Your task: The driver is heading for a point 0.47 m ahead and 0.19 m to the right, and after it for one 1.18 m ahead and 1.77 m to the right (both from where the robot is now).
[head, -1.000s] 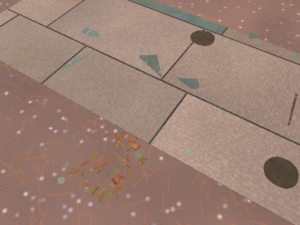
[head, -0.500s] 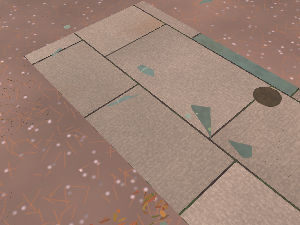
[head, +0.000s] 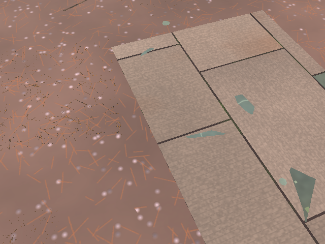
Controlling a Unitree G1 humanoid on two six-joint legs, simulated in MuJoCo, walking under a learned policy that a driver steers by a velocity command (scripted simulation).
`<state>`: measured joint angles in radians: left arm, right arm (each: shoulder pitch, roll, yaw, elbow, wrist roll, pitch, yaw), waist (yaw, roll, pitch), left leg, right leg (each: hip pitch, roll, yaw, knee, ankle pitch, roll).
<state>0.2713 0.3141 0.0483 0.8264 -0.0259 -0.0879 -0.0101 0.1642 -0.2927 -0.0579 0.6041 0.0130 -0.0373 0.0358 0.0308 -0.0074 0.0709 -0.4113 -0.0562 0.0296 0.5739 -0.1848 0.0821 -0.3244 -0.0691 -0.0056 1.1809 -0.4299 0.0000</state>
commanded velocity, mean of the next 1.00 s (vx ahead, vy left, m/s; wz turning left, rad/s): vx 0.50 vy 0.00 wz -0.37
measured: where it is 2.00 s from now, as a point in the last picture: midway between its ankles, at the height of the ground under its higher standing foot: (261, 133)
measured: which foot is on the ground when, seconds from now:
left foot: down 0.00-0.46, up 0.48-0.88, down 0.90-1.00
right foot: up 0.00-0.42, down 0.44-0.90, up 0.92-1.00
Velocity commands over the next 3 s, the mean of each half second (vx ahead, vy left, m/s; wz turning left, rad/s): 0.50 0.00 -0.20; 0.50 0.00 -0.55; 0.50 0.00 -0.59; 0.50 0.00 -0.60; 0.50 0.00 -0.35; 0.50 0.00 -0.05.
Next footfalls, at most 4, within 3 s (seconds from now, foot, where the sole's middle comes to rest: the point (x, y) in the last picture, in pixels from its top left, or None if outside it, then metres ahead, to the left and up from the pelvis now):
0.44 right None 0.42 -0.16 -0.76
0.90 left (180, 174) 0.73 -0.04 -0.76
1.42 right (262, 161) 0.82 -0.42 -0.76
1.90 left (269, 106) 1.16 -0.51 -0.76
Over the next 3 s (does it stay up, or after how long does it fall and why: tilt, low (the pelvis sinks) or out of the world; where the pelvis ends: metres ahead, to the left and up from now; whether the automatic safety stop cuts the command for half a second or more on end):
stays up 1.17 -0.98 0.00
